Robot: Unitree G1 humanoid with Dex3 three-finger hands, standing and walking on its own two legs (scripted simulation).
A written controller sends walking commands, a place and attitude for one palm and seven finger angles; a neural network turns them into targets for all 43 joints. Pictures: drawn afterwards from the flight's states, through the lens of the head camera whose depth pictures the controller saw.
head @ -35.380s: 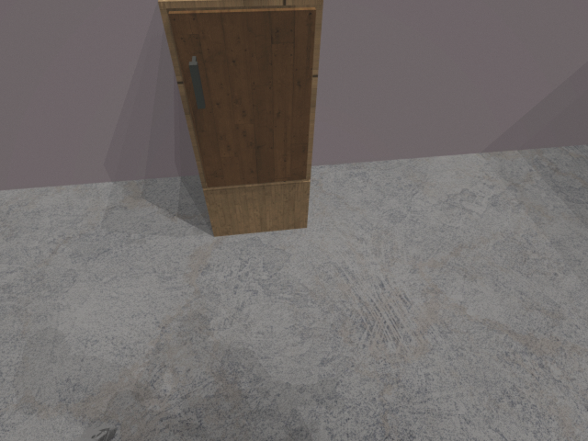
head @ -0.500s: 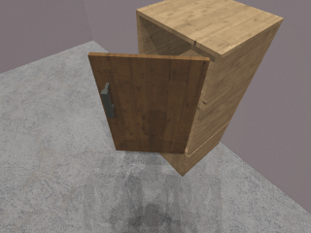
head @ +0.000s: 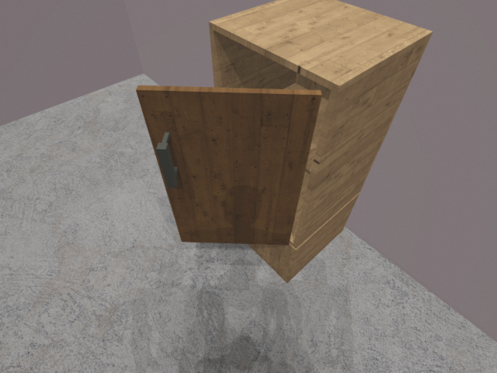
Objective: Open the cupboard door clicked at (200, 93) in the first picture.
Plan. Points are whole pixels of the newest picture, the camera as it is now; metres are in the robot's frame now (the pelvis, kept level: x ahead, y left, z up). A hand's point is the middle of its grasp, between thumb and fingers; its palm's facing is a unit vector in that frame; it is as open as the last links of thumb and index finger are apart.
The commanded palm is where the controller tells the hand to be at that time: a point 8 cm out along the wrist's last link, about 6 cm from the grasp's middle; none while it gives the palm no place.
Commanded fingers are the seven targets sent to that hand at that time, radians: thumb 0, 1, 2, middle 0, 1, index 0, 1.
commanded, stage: look again from close up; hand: left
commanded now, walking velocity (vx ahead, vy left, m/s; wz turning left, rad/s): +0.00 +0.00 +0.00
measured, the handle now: (169, 160) +0.56 +0.22 -0.03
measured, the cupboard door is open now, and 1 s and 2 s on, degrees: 46 46 46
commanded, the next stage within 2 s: shuffle to correct the standing spot in 0.36 s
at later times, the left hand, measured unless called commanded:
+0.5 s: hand out of the picture -0.03 +0.20 -0.17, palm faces +0.05 -0.98 -0.20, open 7.4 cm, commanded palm none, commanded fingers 0.00 0.90 0.90 -0.20 -0.30 -0.20 -0.30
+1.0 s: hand out of the picture +0.04 +0.21 -0.18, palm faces +0.04 -0.98 -0.20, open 7.4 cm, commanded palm none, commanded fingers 0.00 0.90 0.90 -0.20 -0.30 -0.20 -0.30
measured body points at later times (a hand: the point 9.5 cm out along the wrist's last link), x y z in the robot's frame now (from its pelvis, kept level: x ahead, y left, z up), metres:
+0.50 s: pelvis -0.02 +0.02 +0.00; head -0.02 +0.03 +0.45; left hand -0.03 +0.25 -0.16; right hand +0.00 -0.20 -0.15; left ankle +0.02 +0.12 -0.74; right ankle +0.02 -0.11 -0.74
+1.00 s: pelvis +0.03 +0.03 -0.01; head +0.04 +0.05 +0.44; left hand +0.04 +0.26 -0.17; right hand +0.07 -0.20 -0.15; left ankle +0.02 +0.12 -0.74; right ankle +0.02 -0.11 -0.73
